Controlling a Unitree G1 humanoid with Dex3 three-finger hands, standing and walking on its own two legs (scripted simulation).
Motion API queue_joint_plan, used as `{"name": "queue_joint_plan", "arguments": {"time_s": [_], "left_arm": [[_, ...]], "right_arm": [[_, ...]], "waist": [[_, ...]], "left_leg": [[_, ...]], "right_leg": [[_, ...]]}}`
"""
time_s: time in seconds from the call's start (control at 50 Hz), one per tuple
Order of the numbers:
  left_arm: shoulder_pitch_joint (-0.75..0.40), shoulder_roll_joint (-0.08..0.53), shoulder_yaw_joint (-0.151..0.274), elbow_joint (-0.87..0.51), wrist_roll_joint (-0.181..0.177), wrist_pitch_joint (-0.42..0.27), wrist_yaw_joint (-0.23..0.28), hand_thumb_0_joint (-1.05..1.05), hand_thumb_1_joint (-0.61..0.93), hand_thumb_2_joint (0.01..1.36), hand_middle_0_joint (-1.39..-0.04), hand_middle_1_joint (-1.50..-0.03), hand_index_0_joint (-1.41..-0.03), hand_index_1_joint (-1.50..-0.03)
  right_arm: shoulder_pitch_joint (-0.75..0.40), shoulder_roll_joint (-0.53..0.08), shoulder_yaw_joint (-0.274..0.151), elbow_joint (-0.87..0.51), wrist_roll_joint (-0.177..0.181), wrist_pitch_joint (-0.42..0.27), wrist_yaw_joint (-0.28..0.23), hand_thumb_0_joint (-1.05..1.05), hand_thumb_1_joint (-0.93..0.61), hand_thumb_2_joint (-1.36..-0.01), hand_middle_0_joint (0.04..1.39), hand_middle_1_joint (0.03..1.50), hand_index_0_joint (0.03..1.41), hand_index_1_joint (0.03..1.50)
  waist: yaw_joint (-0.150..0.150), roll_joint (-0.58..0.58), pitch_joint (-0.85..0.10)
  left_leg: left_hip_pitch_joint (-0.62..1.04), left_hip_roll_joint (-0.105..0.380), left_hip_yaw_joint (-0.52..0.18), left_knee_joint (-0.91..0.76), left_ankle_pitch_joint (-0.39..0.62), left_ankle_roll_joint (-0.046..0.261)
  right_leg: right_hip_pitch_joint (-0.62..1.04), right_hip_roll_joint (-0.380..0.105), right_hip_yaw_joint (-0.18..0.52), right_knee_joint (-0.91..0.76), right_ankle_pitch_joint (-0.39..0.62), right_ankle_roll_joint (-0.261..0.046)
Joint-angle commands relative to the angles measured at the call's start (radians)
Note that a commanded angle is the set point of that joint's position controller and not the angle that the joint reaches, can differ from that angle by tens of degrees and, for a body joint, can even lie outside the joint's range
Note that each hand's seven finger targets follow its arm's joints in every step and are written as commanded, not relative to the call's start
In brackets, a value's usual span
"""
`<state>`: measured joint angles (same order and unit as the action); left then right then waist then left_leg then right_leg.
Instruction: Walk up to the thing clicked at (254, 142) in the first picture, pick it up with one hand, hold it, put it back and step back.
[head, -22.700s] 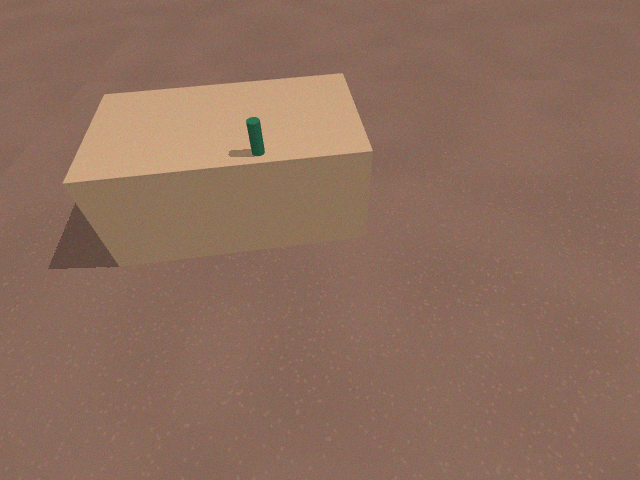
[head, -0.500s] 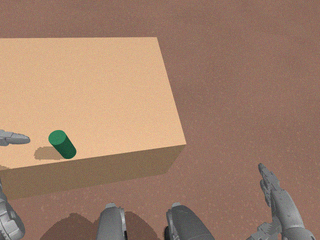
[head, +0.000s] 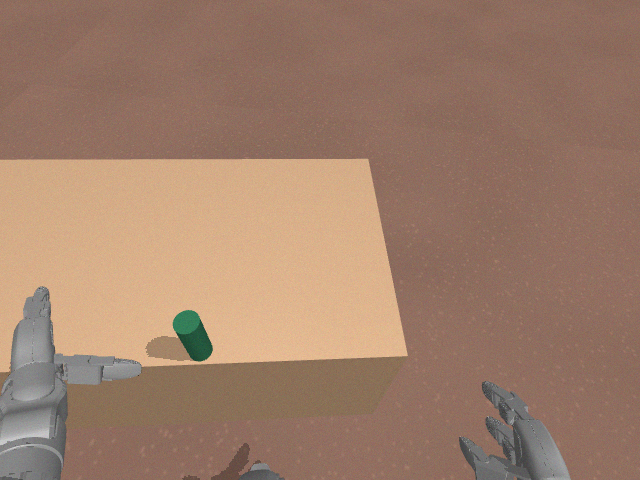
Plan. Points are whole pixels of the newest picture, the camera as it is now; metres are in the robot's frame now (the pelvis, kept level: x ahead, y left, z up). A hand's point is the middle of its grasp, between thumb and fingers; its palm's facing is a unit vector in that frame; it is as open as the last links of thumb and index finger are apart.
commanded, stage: home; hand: left
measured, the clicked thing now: (194, 337) +0.39 +0.23 -0.21
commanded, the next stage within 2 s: none
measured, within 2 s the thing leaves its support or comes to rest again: neither
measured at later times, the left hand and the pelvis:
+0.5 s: hand (211, 472) +0.16 +0.14 -0.06, palm faces +0.12 -0.97 -0.21, open 17.6 cm; pelvis +0.00 -0.03 +0.00, yaw +1 degrees
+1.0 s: hand (208, 472) +0.16 +0.15 -0.05, palm faces +0.12 -0.96 -0.25, open 17.4 cm; pelvis -0.01 -0.03 +0.00, yaw +0 degrees
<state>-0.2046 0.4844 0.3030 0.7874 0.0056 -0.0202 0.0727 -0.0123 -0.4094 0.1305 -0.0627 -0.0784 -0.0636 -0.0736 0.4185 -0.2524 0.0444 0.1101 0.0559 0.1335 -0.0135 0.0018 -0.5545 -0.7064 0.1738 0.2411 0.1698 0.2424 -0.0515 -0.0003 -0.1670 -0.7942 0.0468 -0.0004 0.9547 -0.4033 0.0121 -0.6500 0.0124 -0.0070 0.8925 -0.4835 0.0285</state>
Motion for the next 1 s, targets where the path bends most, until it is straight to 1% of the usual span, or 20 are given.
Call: {"name": "queue_joint_plan", "arguments": {"time_s": [0.0, 0.04, 0.06, 0.12, 0.16, 0.2, 0.22, 0.26, 0.32, 0.44, 0.52, 0.6, 0.62, 0.64, 0.74, 0.82, 0.86, 0.94, 0.96, 0.98], "left_arm": [[-0.053, 0.175, 0.005, -0.463, -0.029, -0.058, 0.036, 0.0, -0.466, 0.105, -0.059, -0.067, -0.058, -0.067], [0.066, 0.146, -0.002, -0.539, -0.036, -0.054, 0.052, 0.0, -0.477, 0.099, -0.059, -0.066, -0.058, -0.066], [0.092, 0.126, -0.008, -0.604, -0.041, -0.053, 0.056, 0.0, -0.491, 0.091, -0.058, -0.063, -0.057, -0.064], [0.248, 0.045, -0.048, -0.659, -0.045, -0.042, 0.065, 0.0, -0.573, 0.044, -0.049, -0.05, -0.049, -0.051], [0.366, -0.025, -0.091, -0.699, -0.051, -0.035, 0.062, 0.0, -0.569, 0.046, -0.05, -0.051, -0.049, -0.052], [0.452, -0.115, -0.174, -0.737, -0.053, -0.025, 0.052, 0.0, -0.575, 0.042, -0.049, -0.049, -0.048, -0.05], [0.474, -0.151, -0.214, -0.75, -0.055, -0.02, 0.044, 0.0, -0.561, 0.05, -0.05, -0.051, -0.05, -0.052], [0.514, -0.19, -0.262, -0.778, -0.053, -0.015, 0.032, 0.0, -0.558, 0.052, -0.05, -0.051, -0.049, -0.052], [0.501, -0.168, -0.26, -0.824, -0.046, -0.012, 0.027, 0.0, -0.57, 0.045, -0.049, -0.049, -0.048, -0.05], [0.524, -0.113, -0.209, -0.886, -0.039, -0.028, 0.036, 0.0, -0.61, 0.021, -0.043, -0.042, -0.043, -0.043], [0.595, -0.184, -0.256, -0.807, -0.039, -0.026, 0.029, 0.0, -0.591, 0.032, -0.045, -0.046, -0.045, -0.046], [0.629, -0.214, -0.298, -0.782, -0.036, -0.03, 0.025, 0.0, -0.583, 0.036, -0.046, -0.047, -0.045, -0.047], [0.623, -0.195, -0.275, -0.801, -0.037, -0.033, 0.026, 0.0, -0.576, 0.041, -0.047, -0.048, -0.046, -0.048], [0.625, -0.201, -0.285, -0.786, -0.035, -0.034, 0.026, 0.0, -0.566, 0.046, -0.048, -0.049, -0.047, -0.05], [0.61, -0.158, -0.238, -0.816, -0.035, -0.045, 0.031, 0.0, -0.549, 0.056, -0.049, -0.053, -0.049, -0.053], [0.598, -0.175, -0.252, -0.799, -0.035, -0.048, 0.032, 0.0, -0.537, 0.064, -0.05, -0.056, -0.05, -0.056], [0.575, -0.167, -0.254, -0.839, -0.035, -0.055, 0.033, 0.0, -0.529, 0.068, -0.051, -0.057, -0.051, -0.057], [0.58, -0.19, -0.274, -0.82, -0.034, -0.051, 0.033, 0.0, -0.514, 0.077, -0.053, -0.061, -0.053, -0.061], [0.589, -0.183, -0.269, -0.835, -0.033, -0.053, 0.035, 0.0, -0.514, 0.077, -0.053, -0.06, -0.053, -0.06], [0.611, -0.19, -0.27, -0.807, -0.032, -0.048, 0.035, 0.0, -0.52, 0.074, -0.052, -0.059, -0.052, -0.059]], "right_arm": [[-0.088, -0.105, -0.052, -0.215, 0.001, -0.074, -0.026, 0.0, -0.71, -0.794, 0.182, 0.27, 0.182, 0.27], [-0.111, -0.122, -0.074, -0.197, -0.002, -0.075, -0.044, 0.0, -0.742, -0.813, 0.186, 0.275, 0.186, 0.275], [-0.088, -0.125, -0.084, -0.179, -0.007, -0.074, -0.053, 0.0, -0.788, -0.84, 0.19, 0.283, 0.19, 0.283], [-0.075, -0.101, -0.083, -0.153, -0.008, -0.073, -0.065, 0.0, -0.722, -0.801, 0.184, 0.272, 0.183, 0.272], [-0.041, -0.085, -0.081, -0.147, -0.01, -0.073, -0.071, 0.0, -0.721, -0.8, 0.183, 0.272, 0.183, 0.272], [-0.004, -0.068, -0.077, -0.143, -0.013, -0.073, -0.073, 0.0, -0.732, -0.807, 0.185, 0.274, 0.185, 0.274], [0.012, -0.061, -0.071, -0.135, -0.013, -0.071, -0.073, 0.0, -0.742, -0.813, 0.186, 0.275, 0.186, 0.275], [-0.001, -0.056, -0.069, -0.16, -0.013, -0.075, -0.078, 0.0, -0.766, -0.827, 0.188, 0.28, 0.188, 0.28], [-0.011, -0.078, -0.093, -0.169, -0.014, -0.077, -0.083, 0.0, -0.797, -0.845, 0.191, 0.285, 0.191, 0.285], [0.008, -0.066, -0.1, -0.197, -0.02, -0.075, -0.096, 0.0, -0.891, -0.9, 0.201, 0.301, 0.201, 0.301], [-0.003, -0.045, -0.079, -0.228, -0.025, -0.075, -0.094, 0.0, -0.891, -0.9, 0.201, 0.301, 0.201, 0.301], [-0.019, -0.034, -0.057, -0.233, -0.028, -0.074, -0.089, 0.0, -0.891, -0.899, 0.201, 0.301, 0.201, 0.301], [-0.028, -0.054, -0.078, -0.261, -0.03, -0.076, -0.091, 0.0, -0.892, -0.9, 0.201, 0.301, 0.201, 0.301], [-0.017, -0.049, -0.072, -0.245, -0.031, -0.074, -0.091, 0.0, -0.89, -0.899, 0.201, 0.3, 0.2, 0.3], [-0.013, -0.063, -0.092, -0.262, -0.028, -0.069, -0.093, 0.0, -0.896, -0.902, 0.201, 0.301, 0.201, 0.301], [0.008, -0.063, -0.099, -0.252, -0.028, -0.065, -0.095, 0.0, -0.896, -0.902, 0.201, 0.301, 0.201, 0.301], [0.005, -0.045, -0.076, -0.245, -0.028, -0.062, -0.095, 0.0, -0.897, -0.902, 0.201, 0.301, 0.201, 0.301], [0.007, -0.05, -0.081, -0.242, -0.03, -0.067, -0.096, 0.0, -0.897, -0.902, 0.2, 0.301, 0.2, 0.301], [0.004, -0.041, -0.079, -0.24, -0.03, -0.066, -0.096, 0.0, -0.897, -0.901, 0.201, 0.301, 0.2, 0.301], [0.012, -0.059, -0.094, -0.247, -0.031, -0.067, -0.096, 0.0, -0.897, -0.902, 0.201, 0.301, 0.2, 0.301]], "waist": [[0.057, 0.167, -0.229], [0.076, 0.156, -0.209], [0.075, 0.172, -0.214], [0.072, 0.147, -0.174], [0.06, 0.105, -0.156], [0.039, 0.063, -0.152], [0.027, 0.049, -0.111], [0.022, -0.012, -0.088], [0.018, -0.023, -0.029], [0.042, 0.002, -0.043], [0.043, -0.022, -0.025], [0.057, -0.033, 0.017], [0.058, -0.044, -0.019], [0.054, -0.047, -0.003], [0.056, -0.046, -0.019], [0.043, -0.037, -0.02], [0.051, -0.016, -0.021], [0.044, -0.011, -0.008], [0.055, 0.002, -0.017], [0.045, -0.017, -0.025]], "left_leg": [[0.368, -0.009, -0.003, -0.19, 0.28, -0.026], [0.367, -0.01, 0.002, -0.194, 0.279, -0.027], [0.381, -0.01, 0.003, -0.196, 0.281, -0.029], [0.369, -0.01, 0.005, -0.209, 0.241, -0.026], [0.359, -0.015, 0.018, -0.2, 0.239, -0.019], [0.363, -0.015, 0.025, -0.185, 0.26, -0.011], [0.354, -0.016, 0.028, -0.185, 0.253, -0.01], [0.337, -0.019, 0.037, -0.172, 0.244, -0.002], [0.303, -0.027, 0.047, -0.172, 0.179, 0.003], [0.303, -0.037, 0.059, -0.153, 0.162, 0.003], [0.285, -0.041, 0.061, -0.142, 0.137, 0.005], [0.258, -0.042, 0.061, -0.152, 0.095, 0.005], [0.267, -0.042, 0.061, -0.143, 0.111, 0.006], [0.262, -0.04, 0.061, -0.145, 0.117, 0.005], [0.268, -0.037, 0.06, -0.141, 0.125, 0.004], [0.283, -0.034, 0.063, -0.151, 0.123, 0.004], [0.277, -0.038, 0.062, -0.147, 0.122, 0.002], [0.277, -0.035, 0.062, -0.157, 0.096, 0.0], [0.28, -0.036, 0.06, -0.156, 0.108, -0.001], [0.282, -0.035, 0.06, -0.156, 0.11, 0.001]], "right_leg": [[0.062, 0.016, -0.039, -0.122, 0.263, -0.053], [0.086, 0.012, -0.033, -0.12, 0.267, -0.053], [0.096, 0.012, -0.03, -0.118, 0.273, -0.053], [0.093, 0.013, -0.03, -0.123, 0.242, -0.052], [0.1, 0.012, -0.026, -0.13, 0.256, -0.043], [0.092, 0.011, -0.024, -0.128, 0.291, -0.037], [0.077, 0.01, -0.025, -0.13, 0.292, -0.033], [0.06, 0.005, -0.022, -0.137, 0.302, -0.023], [0.03, -0.005, -0.01, -0.149, 0.247, -0.017], [0.049, -0.02, 0.018, -0.152, 0.229, -0.014], [0.051, -0.03, 0.031, -0.163, 0.202, -0.011], [0.026, -0.028, 0.023, -0.17, 0.137, -0.013], [0.039, -0.032, 0.031, -0.172, 0.157, -0.01], [0.031, -0.027, 0.023, -0.166, 0.166, -0.01], [0.034, -0.025, 0.026, -0.16, 0.173, -0.011], [0.028, -0.016, 0.016, -0.148, 0.174, -0.014], [0.028, -0.021, 0.02, -0.149, 0.17, -0.016], [0.013, -0.015, 0.011, -0.148, 0.136, -0.021], [0.025, -0.015, 0.009, -0.145, 0.148, -0.022], [0.021, -0.012, 0.008, -0.142, 0.155, -0.021]]}}
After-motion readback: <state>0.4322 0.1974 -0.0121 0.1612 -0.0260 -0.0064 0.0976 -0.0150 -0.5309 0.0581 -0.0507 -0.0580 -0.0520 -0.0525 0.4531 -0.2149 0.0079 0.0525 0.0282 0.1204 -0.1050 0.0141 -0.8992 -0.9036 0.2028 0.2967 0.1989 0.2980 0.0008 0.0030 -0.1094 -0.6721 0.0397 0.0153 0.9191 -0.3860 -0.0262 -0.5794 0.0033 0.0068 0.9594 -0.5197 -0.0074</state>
